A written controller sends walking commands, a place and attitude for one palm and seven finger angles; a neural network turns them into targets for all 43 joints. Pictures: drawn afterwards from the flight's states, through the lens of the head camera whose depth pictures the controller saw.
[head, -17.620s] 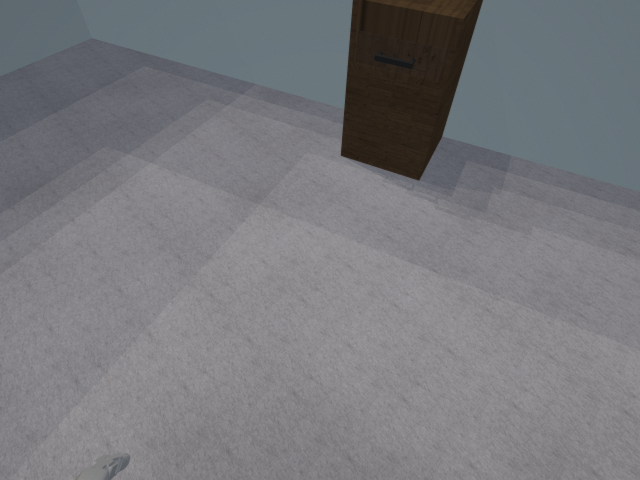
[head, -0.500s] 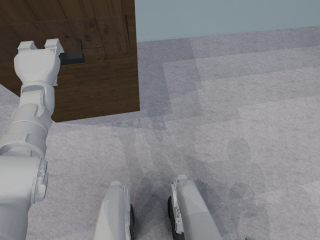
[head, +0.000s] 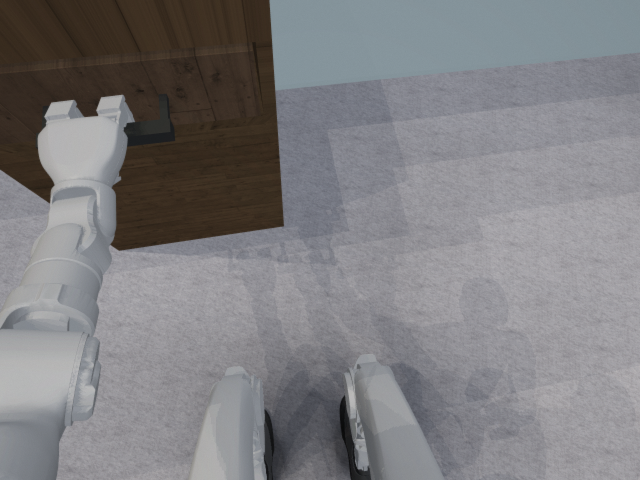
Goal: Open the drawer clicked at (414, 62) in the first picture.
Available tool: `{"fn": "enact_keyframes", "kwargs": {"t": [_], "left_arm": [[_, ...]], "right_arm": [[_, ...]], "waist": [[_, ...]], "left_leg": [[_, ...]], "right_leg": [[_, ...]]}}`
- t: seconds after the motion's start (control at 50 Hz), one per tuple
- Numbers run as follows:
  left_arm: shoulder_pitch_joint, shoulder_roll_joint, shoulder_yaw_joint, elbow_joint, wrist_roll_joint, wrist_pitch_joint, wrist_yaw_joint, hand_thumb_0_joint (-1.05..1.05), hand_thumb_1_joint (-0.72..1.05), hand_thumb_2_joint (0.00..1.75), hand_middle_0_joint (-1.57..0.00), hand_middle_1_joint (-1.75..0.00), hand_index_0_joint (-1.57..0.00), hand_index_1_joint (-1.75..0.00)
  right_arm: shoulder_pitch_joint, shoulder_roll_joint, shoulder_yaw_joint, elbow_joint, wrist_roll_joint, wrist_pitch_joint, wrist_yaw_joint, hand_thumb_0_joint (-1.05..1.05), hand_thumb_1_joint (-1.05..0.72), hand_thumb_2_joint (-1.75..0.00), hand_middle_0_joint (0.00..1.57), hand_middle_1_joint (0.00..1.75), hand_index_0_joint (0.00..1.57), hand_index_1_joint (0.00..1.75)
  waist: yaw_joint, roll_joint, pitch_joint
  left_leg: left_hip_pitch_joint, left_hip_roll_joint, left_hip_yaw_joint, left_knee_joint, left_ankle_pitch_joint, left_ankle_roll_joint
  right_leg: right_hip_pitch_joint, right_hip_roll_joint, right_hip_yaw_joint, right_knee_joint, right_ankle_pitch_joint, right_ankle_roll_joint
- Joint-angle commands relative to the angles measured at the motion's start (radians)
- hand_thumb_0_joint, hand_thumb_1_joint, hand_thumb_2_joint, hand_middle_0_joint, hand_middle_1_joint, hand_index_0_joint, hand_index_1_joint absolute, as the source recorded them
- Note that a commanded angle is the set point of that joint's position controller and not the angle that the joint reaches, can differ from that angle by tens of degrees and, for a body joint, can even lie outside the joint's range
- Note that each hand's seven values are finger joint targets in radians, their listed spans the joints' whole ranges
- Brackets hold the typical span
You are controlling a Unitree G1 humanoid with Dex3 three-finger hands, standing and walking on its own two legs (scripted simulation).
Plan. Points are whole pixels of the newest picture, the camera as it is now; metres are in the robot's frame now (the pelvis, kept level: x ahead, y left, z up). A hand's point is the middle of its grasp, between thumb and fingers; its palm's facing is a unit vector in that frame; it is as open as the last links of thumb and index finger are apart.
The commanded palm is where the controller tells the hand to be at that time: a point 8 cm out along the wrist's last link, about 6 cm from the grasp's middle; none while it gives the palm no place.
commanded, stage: pull the drawer open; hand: left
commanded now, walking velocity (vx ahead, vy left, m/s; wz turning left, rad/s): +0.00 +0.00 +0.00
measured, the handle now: (107, 123) +0.56 +0.25 -0.03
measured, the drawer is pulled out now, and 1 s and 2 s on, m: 0.01 0.08 0.14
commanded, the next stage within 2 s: none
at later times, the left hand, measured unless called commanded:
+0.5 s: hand (108, 197) +0.47 +0.24 -0.05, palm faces -0.04 -0.03 -1.00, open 5.6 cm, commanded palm +0.44 +0.23 +0.00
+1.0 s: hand (108, 220) +0.44 +0.24 -0.05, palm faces -0.04 -0.03 -1.00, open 5.6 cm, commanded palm +0.40 +0.23 +0.00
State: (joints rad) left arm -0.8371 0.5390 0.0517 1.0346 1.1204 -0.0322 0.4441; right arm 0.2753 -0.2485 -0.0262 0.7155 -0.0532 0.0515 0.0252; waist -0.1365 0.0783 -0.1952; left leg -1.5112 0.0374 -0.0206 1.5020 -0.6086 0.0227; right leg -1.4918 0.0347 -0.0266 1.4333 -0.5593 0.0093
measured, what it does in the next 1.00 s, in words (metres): stands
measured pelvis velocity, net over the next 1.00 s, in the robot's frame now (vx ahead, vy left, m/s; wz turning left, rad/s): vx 0.01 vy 0.00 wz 0.02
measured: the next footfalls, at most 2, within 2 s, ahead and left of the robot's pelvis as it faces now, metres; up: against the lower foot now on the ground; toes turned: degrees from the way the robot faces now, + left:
none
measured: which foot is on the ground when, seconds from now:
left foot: down 0.00-1.00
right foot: down 0.00-1.00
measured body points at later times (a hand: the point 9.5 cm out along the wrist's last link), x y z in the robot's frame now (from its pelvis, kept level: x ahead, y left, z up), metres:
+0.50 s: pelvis +0.01 +0.00 +0.01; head +0.19 +0.00 +0.43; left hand +0.46 +0.24 +0.01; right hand +0.09 -0.27 -0.13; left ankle +0.03 +0.11 -0.56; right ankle +0.04 -0.13 -0.56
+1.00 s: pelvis +0.01 +0.00 +0.02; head +0.18 -0.01 +0.44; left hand +0.43 +0.24 +0.01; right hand +0.09 -0.27 -0.13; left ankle +0.03 +0.11 -0.56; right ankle +0.04 -0.13 -0.56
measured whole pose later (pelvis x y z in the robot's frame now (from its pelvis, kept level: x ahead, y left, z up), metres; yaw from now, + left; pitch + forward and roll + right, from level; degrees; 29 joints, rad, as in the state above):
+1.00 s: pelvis +0.01 +0.00 +0.02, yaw +1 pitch +32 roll -2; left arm -0.58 0.39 0.04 0.92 1.14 -0.07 0.58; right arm 0.21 -0.24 -0.06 0.73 -0.06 0.08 0.02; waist -0.06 0.06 -0.21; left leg -1.38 0.03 0.00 1.43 -0.61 0.02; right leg -1.38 0.02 0.00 1.39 -0.57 0.00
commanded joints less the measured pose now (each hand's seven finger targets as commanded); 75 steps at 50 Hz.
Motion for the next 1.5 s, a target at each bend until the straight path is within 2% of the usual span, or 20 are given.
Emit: {"fn": "enact_keyframes", "kwargs": {"t": [0.0,0.08,0.14,0.18,0.28,0.32,0.38,0.52,0.54,0.58,0.64,0.68,0.84,0.86,0.92,1.16,1.24,1.4,1.46,1.48], "left_arm": [[-0.203,0.153,0.021,-0.160,0.003,-0.031,0.035,0.00,0.90,0.90,-0.40,-1.35,-0.40,-1.35],[-0.165,0.114,0.013,-0.180,0.002,-0.042,0.062,0.00,0.90,0.90,-0.40,-1.35,-0.40,-1.35],[-0.152,0.103,0.010,-0.152,0.007,-0.040,0.083,0.00,0.90,0.90,-0.40,-1.35,-0.40,-1.35],[-0.143,0.098,0.012,-0.168,0.011,-0.045,0.096,0.00,0.90,0.90,-0.40,-1.35,-0.40,-1.35],[-0.116,0.061,-0.004,-0.155,0.016,-0.032,0.120,0.00,0.90,0.90,-0.40,-1.35,-0.40,-1.35],[-0.090,0.099,0.030,-0.166,0.015,-0.031,0.124,0.00,0.90,0.90,-0.40,-1.35,-0.40,-1.35],[-0.080,0.066,0.008,-0.170,0.011,-0.025,0.126,0.00,0.90,0.90,-0.40,-1.35,-0.40,-1.35],[-0.007,0.086,0.029,-0.161,0.007,-0.024,0.127,0.00,0.90,0.90,-0.40,-1.35,-0.40,-1.35],[-0.006,0.073,0.019,-0.156,0.007,-0.023,0.128,0.00,0.90,0.90,-0.40,-1.35,-0.40,-1.35],[-0.014,0.085,0.028,-0.184,0.011,-0.032,0.131,0.00,0.90,0.90,-0.40,-1.35,-0.40,-1.35],[0.019,0.046,0.010,-0.171,0.014,-0.029,0.141,0.00,0.90,0.90,-0.40,-1.35,-0.40,-1.35],[0.015,0.062,0.023,-0.185,0.012,-0.033,0.142,0.00,0.90,0.90,-0.40,-1.35,-0.40,-1.35],[0.112,0.057,0.040,-0.207,0.009,-0.030,0.150,0.00,0.90,0.90,-0.40,-1.35,-0.40,-1.35],[0.096,0.052,0.036,-0.222,0.008,-0.031,0.150,0.00,0.90,0.90,-0.40,-1.35,-0.40,-1.35],[0.087,0.031,0.017,-0.216,0.013,-0.032,0.159,0.00,0.90,0.90,-0.40,-1.35,-0.40,-1.35],[0.175,0.038,0.045,-0.243,0.009,-0.027,0.178,0.00,0.90,0.90,-0.40,-1.35,-0.40,-1.35],[0.167,0.025,0.029,-0.253,0.015,-0.029,0.186,0.00,0.90,0.90,-0.40,-1.35,-0.40,-1.35],[0.243,0.013,0.039,-0.292,0.015,-0.028,0.195,0.00,0.90,0.90,-0.40,-1.35,-0.40,-1.35],[0.241,-0.004,0.028,-0.291,0.011,-0.022,0.198,0.00,0.90,0.90,-0.40,-1.35,-0.40,-1.35],[0.240,0.015,0.042,-0.301,0.016,-0.027,0.201,0.00,0.90,0.90,-0.40,-1.35,-0.40,-1.35]], "right_arm": [[0.174,-0.170,-0.061,-0.032,-0.005,-0.011,-0.013,0.00,-0.90,-0.90,0.20,0.30,0.20,0.30],[0.169,-0.164,-0.068,-0.029,-0.009,-0.008,-0.010,0.00,-0.90,-0.90,0.20,0.30,0.20,0.30],[0.161,-0.163,-0.069,-0.023,-0.010,-0.005,-0.010,0.00,-0.90,-0.90,0.20,0.30,0.20,0.30],[0.154,-0.162,-0.072,-0.024,-0.013,-0.004,-0.007,0.00,-0.90,-0.90,0.20,0.30,0.20,0.30],[0.141,-0.156,-0.078,-0.023,-0.014,-0.001,-0.004,0.00,-0.90,-0.90,0.20,0.30,0.20,0.30],[0.136,-0.159,-0.077,-0.027,-0.014,0.001,-0.006,0.00,-0.90,-0.90,0.20,0.30,0.20,0.30],[0.124,-0.153,-0.078,-0.031,-0.013,0.004,-0.006,0.00,-0.90,-0.90,0.20,0.30,0.20,0.30],[0.098,-0.151,-0.074,-0.040,-0.008,0.005,-0.012,0.00,-0.90,-0.90,0.20,0.30,0.20,0.30],[0.093,-0.149,-0.074,-0.040,-0.007,0.004,-0.013,0.00,-0.90,-0.90,0.20,0.30,0.20,0.30],[0.089,-0.151,-0.074,-0.041,-0.009,0.002,-0.014,0.00,-0.90,-0.90,0.20,0.30,0.20,0.30],[0.082,-0.147,-0.078,-0.040,-0.008,0.003,-0.014,0.00,-0.90,-0.90,0.20,0.30,0.20,0.30],[0.082,-0.149,-0.077,-0.041,-0.009,0.003,-0.014,0.00,-0.90,-0.90,0.20,0.30,0.20,0.30],[0.069,-0.146,-0.080,-0.050,-0.006,0.006,-0.016,0.00,-0.90,-0.90,0.20,0.30,0.20,0.30],[0.064,-0.147,-0.078,-0.049,-0.009,0.006,-0.015,0.00,-0.90,-0.90,0.20,0.30,0.20,0.30],[0.062,-0.145,-0.081,-0.044,-0.006,0.005,-0.017,0.00,-0.90,-0.90,0.20,0.30,0.20,0.30],[0.039,-0.141,-0.080,-0.053,-0.009,0.002,-0.018,0.00,-0.90,-0.90,0.20,0.30,0.20,0.30],[0.031,-0.139,-0.081,-0.053,-0.007,-0.001,-0.020,0.00,-0.90,-0.90,0.20,0.30,0.20,0.30],[0.015,-0.135,-0.083,-0.066,-0.007,0.003,-0.022,0.00,-0.90,-0.90,0.20,0.30,0.20,0.30],[0.011,-0.135,-0.082,-0.065,-0.008,0.001,-0.021,0.00,-0.90,-0.90,0.20,0.30,0.20,0.30],[0.008,-0.136,-0.083,-0.064,-0.008,0.002,-0.024,0.00,-0.90,-0.90,0.20,0.30,0.20,0.30]], "waist": [[0.003,0.060,-0.573],[0.007,0.046,-0.576],[0.001,0.012,-0.526],[0.014,0.044,-0.546],[0.014,0.031,-0.549],[0.030,0.011,-0.567],[0.027,0.018,-0.561],[0.048,-0.022,-0.526],[0.039,-0.043,-0.515],[0.051,-0.006,-0.535],[0.046,-0.019,-0.514],[0.050,-0.021,-0.520],[0.079,-0.044,-0.530],[0.077,-0.016,-0.531],[0.062,-0.046,-0.493],[0.093,-0.051,-0.501],[0.087,-0.052,-0.484],[0.106,-0.045,-0.503],[0.095,-0.054,-0.480],[0.100,-0.055,-0.484]], "left_leg": [[0.494,-0.012,-0.025,-0.185,0.428,0.014],[0.514,-0.013,-0.022,-0.188,0.474,0.014],[0.483,-0.016,-0.015,-0.188,0.445,0.017],[0.505,-0.018,-0.013,-0.193,0.455,0.013],[0.514,-0.024,-0.008,-0.192,0.467,0.012],[0.503,-0.026,-0.001,-0.189,0.475,0.014],[0.508,-0.029,0.002,-0.194,0.469,0.013],[0.461,-0.037,0.017,-0.204,0.422,0.018],[0.444,-0.038,0.021,-0.203,0.403,0.021],[0.461,-0.038,0.018,-0.205,0.411,0.018],[0.478,-0.036,0.016,-0.210,0.418,0.017],[0.472,-0.037,0.018,-0.207,0.416,0.017],[0.488,-0.039,0.017,-0.225,0.419,0.015],[0.497,-0.038,0.012,-0.227,0.423,0.012],[0.486,-0.036,0.011,-0.230,0.395,0.015],[0.481,-0.044,0.019,-0.237,0.388,0.014],[0.480,-0.044,0.019,-0.240,0.369,0.015],[0.510,-0.045,0.023,-0.247,0.391,0.012],[0.507,-0.044,0.016,-0.249,0.391,0.011],[0.506,-0.043,0.020,-0.246,0.392,0.012]], "right_leg": [[0.309,0.023,-0.042,-0.156,0.329,-0.048],[0.330,0.021,-0.039,-0.159,0.372,-0.048],[0.329,0.022,-0.036,-0.170,0.363,-0.047],[0.330,0.020,-0.036,-0.166,0.366,-0.050],[0.344,0.020,-0.034,-0.170,0.388,-0.049],[0.383,0.019,-0.027,-0.169,0.417,-0.048],[0.387,0.019,-0.026,-0.174,0.419,-0.047],[0.438,0.017,-0.014,-0.190,0.412,-0.045],[0.441,0.017,-0.010,-0.197,0.402,-0.042],[0.429,0.015,-0.011,-0.187,0.399,-0.045],[0.411,0.017,-0.016,-0.192,0.396,-0.046],[0.416,0.015,-0.014,-0.190,0.396,-0.045],[0.447,0.015,-0.012,-0.194,0.398,-0.047],[0.429,0.015,-0.016,-0.187,0.390,-0.050],[0.410,0.014,-0.017,-0.200,0.362,-0.047],[0.446,0.012,-0.008,-0.203,0.362,-0.049],[0.436,0.011,-0.008,-0.211,0.346,-0.048],[0.450,0.010,-0.008,-0.209,0.364,-0.050],[0.437,0.012,-0.012,-0.211,0.358,-0.051],[0.440,0.010,-0.008,-0.211,0.364,-0.049]]}}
